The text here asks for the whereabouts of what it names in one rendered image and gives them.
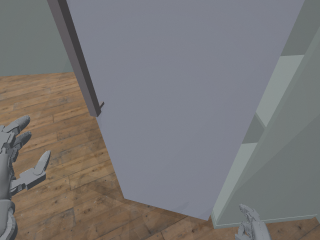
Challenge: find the left robot forearm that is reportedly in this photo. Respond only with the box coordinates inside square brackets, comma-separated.
[0, 199, 18, 240]

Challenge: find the robot right hand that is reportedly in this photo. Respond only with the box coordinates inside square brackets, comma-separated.
[235, 203, 272, 240]

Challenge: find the robot left hand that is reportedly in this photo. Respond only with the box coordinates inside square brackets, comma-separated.
[0, 115, 51, 201]

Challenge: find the handle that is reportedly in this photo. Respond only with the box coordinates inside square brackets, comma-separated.
[47, 0, 105, 117]

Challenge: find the fridge door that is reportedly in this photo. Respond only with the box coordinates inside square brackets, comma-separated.
[66, 0, 305, 221]

